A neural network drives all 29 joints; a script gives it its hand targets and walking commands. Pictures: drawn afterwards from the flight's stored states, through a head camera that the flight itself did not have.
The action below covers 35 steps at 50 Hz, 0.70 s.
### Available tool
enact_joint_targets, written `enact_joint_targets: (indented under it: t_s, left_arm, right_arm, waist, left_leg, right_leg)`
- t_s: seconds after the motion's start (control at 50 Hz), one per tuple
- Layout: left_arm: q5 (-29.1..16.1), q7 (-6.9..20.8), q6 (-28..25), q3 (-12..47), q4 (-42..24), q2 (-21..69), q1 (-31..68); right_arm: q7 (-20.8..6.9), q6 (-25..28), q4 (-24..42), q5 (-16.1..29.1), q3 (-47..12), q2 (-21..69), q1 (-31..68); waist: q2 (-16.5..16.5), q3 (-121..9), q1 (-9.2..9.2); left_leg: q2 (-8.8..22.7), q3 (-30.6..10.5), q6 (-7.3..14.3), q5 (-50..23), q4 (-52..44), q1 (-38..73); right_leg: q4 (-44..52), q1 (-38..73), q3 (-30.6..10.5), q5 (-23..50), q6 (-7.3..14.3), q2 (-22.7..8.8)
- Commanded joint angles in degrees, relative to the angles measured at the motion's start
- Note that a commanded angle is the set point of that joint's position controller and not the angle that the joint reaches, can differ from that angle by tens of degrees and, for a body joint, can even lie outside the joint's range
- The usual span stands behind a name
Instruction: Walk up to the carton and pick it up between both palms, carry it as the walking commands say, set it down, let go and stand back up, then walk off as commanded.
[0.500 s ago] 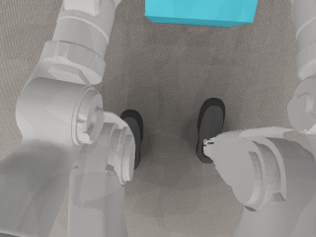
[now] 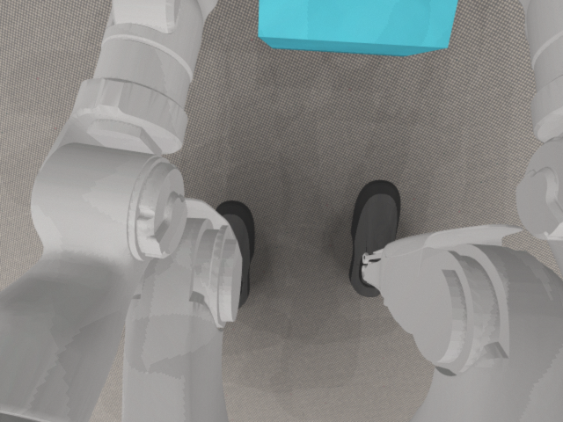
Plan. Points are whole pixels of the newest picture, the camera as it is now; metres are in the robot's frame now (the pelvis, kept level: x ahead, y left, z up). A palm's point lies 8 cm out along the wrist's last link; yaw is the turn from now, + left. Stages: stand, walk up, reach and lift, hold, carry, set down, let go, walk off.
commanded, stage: reach and lift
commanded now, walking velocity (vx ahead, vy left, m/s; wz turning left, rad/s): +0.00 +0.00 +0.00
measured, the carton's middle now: out of the picture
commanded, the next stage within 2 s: none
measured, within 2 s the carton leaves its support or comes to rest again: leaves its support in 0.22 s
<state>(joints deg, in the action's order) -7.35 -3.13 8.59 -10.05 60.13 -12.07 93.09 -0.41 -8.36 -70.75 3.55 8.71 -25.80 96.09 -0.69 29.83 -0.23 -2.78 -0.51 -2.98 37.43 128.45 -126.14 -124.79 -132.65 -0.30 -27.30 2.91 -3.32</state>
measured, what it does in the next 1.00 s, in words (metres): stands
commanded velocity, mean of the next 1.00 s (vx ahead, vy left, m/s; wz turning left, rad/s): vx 0.00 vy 0.00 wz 0.00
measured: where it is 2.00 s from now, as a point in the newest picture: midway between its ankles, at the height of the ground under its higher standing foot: (299, 264)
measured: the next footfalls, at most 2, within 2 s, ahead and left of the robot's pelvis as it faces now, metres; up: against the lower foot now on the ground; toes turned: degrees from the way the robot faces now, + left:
none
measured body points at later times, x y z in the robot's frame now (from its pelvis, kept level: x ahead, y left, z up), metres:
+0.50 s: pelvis -0.01 +0.00 +0.01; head +0.36 -0.05 +0.25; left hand +0.58 +0.06 -0.13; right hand +0.56 -0.22 -0.16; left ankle +0.10 +0.13 -0.33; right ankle +0.13 -0.12 -0.33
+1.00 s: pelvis -0.01 +0.00 +0.03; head +0.35 -0.04 +0.28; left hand +0.58 +0.06 -0.09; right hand +0.57 -0.21 -0.11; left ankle +0.10 +0.13 -0.33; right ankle +0.13 -0.12 -0.33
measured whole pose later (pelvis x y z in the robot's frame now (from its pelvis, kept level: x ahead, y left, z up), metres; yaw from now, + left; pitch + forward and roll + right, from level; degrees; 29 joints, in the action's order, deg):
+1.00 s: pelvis -0.01 +0.00 +0.03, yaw -2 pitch +28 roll +2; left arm -1.2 -12.2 16.9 -16.7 48.3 -5.6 89.1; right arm 10.9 -19.6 -64.2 3.6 7.2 -22.2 95.6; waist -2.8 30.0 -0.3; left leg -3.3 -1.4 -3.0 37.2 124.1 -114.6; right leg -119.7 -120.8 -0.5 -26.6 1.5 -1.2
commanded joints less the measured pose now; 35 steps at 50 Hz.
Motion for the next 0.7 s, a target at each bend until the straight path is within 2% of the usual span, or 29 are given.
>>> enact_joint_targets:
  t_s: [0.0,0.04,0.06,0.08,0.1,0.12,0.14,0.16,0.18,0.22,0.28,0.3,0.32,0.34,0.36,0.38,0.4,0.42,0.44,0.46,0.48,0.5,0.52,0.58,0.6,0.62,0.64,0.66,0.68]
  left_arm:
    - [-4.1,13.7,2.1,18.1,-11.2,51.5,26.4]
    - [-5.1,13.6,1.8,18.3,-14.4,50.4,28.2]
    - [-6.2,13.6,1.7,20.2,-17.6,51.9,30.1]
    - [-6.2,13.3,1.8,20.5,-18.3,50.5,30.7]
    - [-7.3,13.0,2.0,21.6,-19.5,53.2,32.7]
    - [-7.6,13.1,2.0,20.8,-19.1,53.1,32.9]
    - [-8.0,12.8,2.1,22.7,-22.6,53.9,32.7]
    - [-8.3,12.9,2.2,22.6,-22.0,54.8,34.2]
    - [-8.6,12.4,2.6,22.4,-22.4,53.7,34.8]
    - [-9.1,11.9,2.9,22.2,-24.3,55.3,35.0]
    - [-7.2,11.9,3.6,18.2,-18.6,56.0,34.6]
    - [-6.6,12.0,3.5,16.5,-21.8,55.9,35.5]
    - [-5.4,12.2,3.9,14.0,-16.4,56.3,34.2]
    - [-4.0,12.3,4.3,13.7,-16.8,56.1,33.5]
    - [-3.2,12.6,4.6,11.6,-15.0,54.3,32.9]
    - [-3.3,12.4,4.5,12.0,-17.1,56.1,33.2]
    - [-2.4,12.7,4.5,11.5,-15.2,55.3,34.0]
    - [-1.3,12.0,5.1,10.9,-15.6,55.0,33.0]
    - [-0.9,12.5,5.3,9.1,-14.6,55.1,32.4]
    - [-0.6,12.4,5.1,9.8,-16.7,54.7,33.7]
    - [-1.0,12.1,5.5,11.3,-19.7,54.6,36.6]
    - [-0.3,11.7,5.7,10.5,-20.7,55.4,34.3]
    - [-0.3,12.1,6.1,10.0,-17.4,55.7,34.1]
    - [0.3,12.6,6.5,9.8,-18.4,57.7,34.5]
    - [0.8,12.7,6.9,9.5,-17.4,59.0,32.8]
    - [-0.4,12.8,6.9,10.3,-17.6,59.1,34.6]
    - [0.3,12.1,6.9,10.6,-20.0,58.5,33.6]
    - [0.9,12.6,7.3,9.8,-18.2,58.9,32.9]
    - [1.6,12.3,7.2,9.2,-20.0,58.9,32.2]
  right_arm:
    - [-14.4,-0.7,11.0,5.7,-13.2,54.9,22.8]
    - [-14.5,-1.4,11.6,6.8,-13.9,57.0,23.4]
    - [-14.3,-1.6,12.9,6.3,-13.4,58.3,21.9]
    - [-13.8,-1.2,15.4,7.5,-14.5,56.6,25.5]
    - [-13.8,-1.2,15.7,7.9,-14.3,57.8,25.0]
    - [-13.7,-1.5,15.7,7.3,-14.6,58.5,27.0]
    - [-13.5,-1.3,18.9,7.9,-14.5,57.8,25.9]
    - [-13.3,-1.4,18.8,7.9,-14.5,58.7,26.8]
    - [-13.2,-1.3,20.8,10.2,-15.9,59.1,30.7]
    - [-12.6,-1.2,25.5,10.7,-17.1,59.5,33.6]
    - [-11.9,-1.5,23.9,10.4,-15.8,62.3,36.0]
    - [-11.7,-2.1,26.0,9.7,-15.3,63.2,36.3]
    - [-11.9,-2.1,23.9,9.6,-15.5,63.2,39.1]
    - [-11.7,-2.3,24.3,8.2,-14.0,63.1,37.0]
    - [-11.8,-2.5,24.3,8.1,-13.5,62.8,38.9]
    - [-11.9,-2.4,25.6,8.8,-13.3,63.7,37.8]
    - [-12.0,-2.7,22.0,8.9,-13.0,63.6,38.1]
    - [-11.8,-2.5,27.2,9.5,-14.6,63.4,41.9]
    - [-11.5,-3.0,25.0,8.3,-13.1,63.7,41.1]
    - [-11.6,-3.2,25.0,9.0,-13.2,64.9,41.0]
    - [-11.9,-3.7,24.6,8.7,-12.7,65.5,39.3]
    - [-11.7,-3.3,29.7,10.3,-14.2,66.2,42.2]
    - [-11.4,-3.9,25.9,9.4,-13.9,66.4,41.8]
    - [-11.7,-4.2,26.5,8.0,-11.7,67.1,39.0]
    - [-11.8,-4.1,29.3,8.4,-12.0,66.8,41.5]
    - [-11.7,-4.6,25.8,8.0,-12.0,66.2,40.2]
    - [-11.7,-4.5,29.0,8.3,-12.6,67.3,40.6]
    - [-11.5,-4.6,28.0,6.9,-11.2,66.0,39.6]
    - [-11.6,-4.7,31.2,7.6,-12.1,67.9,40.7]
  waist:
    - [-2.0,-62.6,-7.27]
    - [0.0,-65.9,-5.64]
    - [-1.7,-70.0,-7.69]
    - [-0.5,-72.9,-7.93]
    - [-2.8,-75.8,-7.65]
    - [0.2,-76.7,-8.35]
    - [-3.2,-80.0,-9.45]
    - [-2.1,-83.0,-10.06]
    - [-2.4,-86.5,-7.64]
    - [1.3,-92.0,-8.68]
    - [5.2,-86.5,-7.05]
    - [5.6,-89.0,-7.15]
    - [7.1,-84.4,-5.47]
    - [5.5,-82.8,-5.73]
    - [7.5,-81.2,-4.41]
    - [4.7,-84.8,-4.42]
    - [6.0,-80.8,-2.84]
    - [5.8,-85.5,-1.50]
    - [7.3,-82.7,-2.67]
    - [8.1,-85.3,-1.82]
    - [5.5,-88.3,-2.01]
    - [4.6,-93.2,-0.09]
    - [7.5,-89.7,-1.05]
    - [5.0,-89.8,-3.28]
    - [4.1,-91.6,-2.80]
    - [5.6,-93.8,-3.74]
    - [4.7,-95.6,-1.81]
    - [5.1,-93.3,-3.59]
    - [5.0,-96.3,-1.76]
  left_leg:
    - [-5.4,2.3,2.3,-15.9,-8.0,17.1]
    - [-5.4,2.9,2.4,-17.7,-7.5,17.5]
    - [-5.6,2.9,2.5,-18.7,-8.1,21.8]
    - [-5.2,2.3,2.6,-18.6,-8.2,23.0]
    - [-5.9,3.3,1.9,-20.4,-8.2,25.6]
    - [-6.2,3.2,2.3,-19.0,-8.4,23.4]
    - [-5.9,2.8,1.9,-22.8,-8.9,27.6]
    - [-6.2,3.2,2.1,-22.0,-8.4,28.5]
    - [-5.9,3.4,2.3,-22.3,-8.7,30.9]
    - [-6.2,2.6,2.9,-22.9,-9.7,33.3]
    - [-6.3,3.9,3.4,-17.7,-10.8,26.7]
    - [-6.6,3.6,3.6,-19.0,-11.3,26.9]
    - [-6.6,4.8,3.7,-14.5,-11.5,22.6]
    - [-6.3,4.7,3.9,-14.3,-12.1,24.1]
    - [-6.3,4.0,4.4,-12.4,-12.9,21.7]
    - [-6.5,4.7,4.2,-14.4,-13.4,24.8]
    - [-6.2,5.0,4.0,-11.8,-12.6,20.7]
    - [-6.1,4.2,4.3,-13.3,-13.9,26.2]
    - [-6.3,4.6,4.6,-12.1,-13.4,22.2]
    - [-6.3,4.4,4.6,-12.1,-14.0,24.2]
    - [-6.3,4.4,4.3,-12.5,-14.8,27.7]
    - [-6.6,4.9,4.4,-15.8,-14.7,31.8]
    - [-6.4,4.8,4.5,-13.2,-14.2,26.4]
    - [-6.7,4.8,4.4,-13.5,-15.3,26.6]
    - [-6.7,4.7,4.4,-15.2,-15.5,28.1]
    - [-6.5,4.6,3.9,-13.8,-15.1,29.4]
    - [-6.9,4.5,3.9,-15.2,-16.5,30.9]
    - [-6.5,4.0,3.8,-15.4,-16.0,29.1]
    - [-7.0,4.2,4.0,-16.9,-16.4,31.8]
  right_leg:
    - [2.6,44.7,-0.8,19.9,-0.1,6.6]
    - [2.6,50.0,-1.6,22.3,-0.5,6.8]
    - [3.4,47.6,0.1,22.1,-0.7,7.0]
    - [2.9,50.6,0.2,22.7,-0.9,6.9]
    - [3.4,50.6,0.4,24.1,-0.5,6.8]
    - [3.4,52.6,0.5,23.1,-0.7,6.7]
    - [3.3,50.8,1.0,26.2,-0.5,7.0]
    - [3.6,53.4,1.2,25.7,-0.7,7.2]
    - [3.5,54.0,1.2,25.4,-0.7,6.7]
    - [4.2,57.7,2.6,26.2,-1.2,7.0]
    - [6.4,57.0,2.4,21.8,-1.8,7.3]
    - [6.0,59.7,2.3,24.0,-2.0,7.8]
    - [7.2,59.2,1.7,19.9,-2.4,7.1]
    - [8.2,56.9,2.4,19.0,-2.0,8.1]
    - [8.0,57.8,2.2,17.7,-2.2,8.0]
    - [8.4,57.3,2.4,18.6,-2.2,8.4]
    - [8.4,58.5,1.5,17.2,-1.9,7.8]
    - [8.4,57.6,2.8,17.1,-2.6,8.1]
    - [8.8,58.7,2.1,16.3,-2.8,8.3]
    - [8.7,59.5,2.9,16.5,-2.9,8.3]
    - [8.8,58.2,3.5,16.2,-2.5,8.7]
    - [8.9,61.1,3.2,18.4,-2.9,9.1]
    - [9.1,61.6,3.3,17.4,-2.9,8.8]
    - [9.7,59.9,3.4,17.8,-2.7,9.7]
    - [9.6,59.9,3.9,18.7,-2.8,9.5]
    - [9.5,61.4,4.3,17.4,-2.8,9.2]
    - [9.7,61.3,4.8,18.5,-2.8,9.4]
    - [9.5,60.8,4.4,19.1,-2.6,9.8]
    - [9.5,62.0,4.5,20.1,-3.0,9.8]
